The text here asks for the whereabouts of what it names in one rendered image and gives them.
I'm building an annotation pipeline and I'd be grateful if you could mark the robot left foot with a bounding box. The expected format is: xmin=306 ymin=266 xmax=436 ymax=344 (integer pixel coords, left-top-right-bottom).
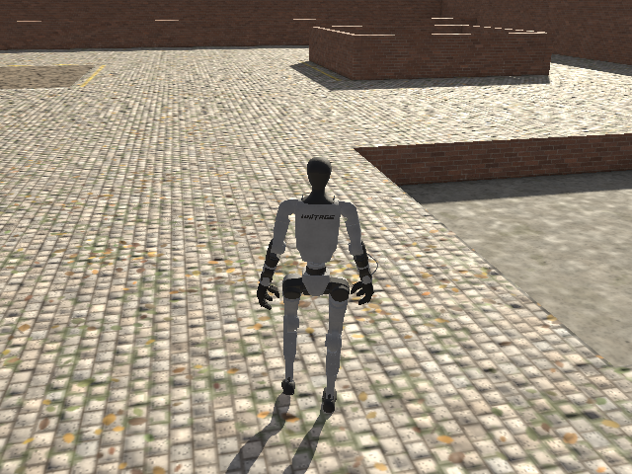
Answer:
xmin=281 ymin=377 xmax=295 ymax=395

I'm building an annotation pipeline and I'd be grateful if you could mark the robot right upper arm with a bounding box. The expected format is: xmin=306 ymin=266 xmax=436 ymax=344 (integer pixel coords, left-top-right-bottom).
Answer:
xmin=339 ymin=200 xmax=363 ymax=256

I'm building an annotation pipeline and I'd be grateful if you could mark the robot left hand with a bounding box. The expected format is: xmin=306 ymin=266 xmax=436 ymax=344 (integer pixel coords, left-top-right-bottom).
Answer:
xmin=257 ymin=283 xmax=279 ymax=310

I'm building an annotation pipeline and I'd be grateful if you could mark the robot right forearm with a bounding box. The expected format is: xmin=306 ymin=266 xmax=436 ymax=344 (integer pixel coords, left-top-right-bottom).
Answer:
xmin=354 ymin=240 xmax=372 ymax=284

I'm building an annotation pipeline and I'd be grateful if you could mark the right robot thigh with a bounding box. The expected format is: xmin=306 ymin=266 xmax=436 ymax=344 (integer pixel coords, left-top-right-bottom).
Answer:
xmin=325 ymin=276 xmax=350 ymax=352

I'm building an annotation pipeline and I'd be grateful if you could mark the robot right hand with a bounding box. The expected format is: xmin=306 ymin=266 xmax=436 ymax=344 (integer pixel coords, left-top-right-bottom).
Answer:
xmin=351 ymin=281 xmax=374 ymax=305

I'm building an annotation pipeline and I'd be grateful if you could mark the robot left upper arm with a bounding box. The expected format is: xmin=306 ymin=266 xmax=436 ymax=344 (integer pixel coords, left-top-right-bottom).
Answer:
xmin=271 ymin=198 xmax=298 ymax=255

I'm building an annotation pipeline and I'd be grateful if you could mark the robot left forearm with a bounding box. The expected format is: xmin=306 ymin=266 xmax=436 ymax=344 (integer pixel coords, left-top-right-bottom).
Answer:
xmin=259 ymin=239 xmax=280 ymax=286

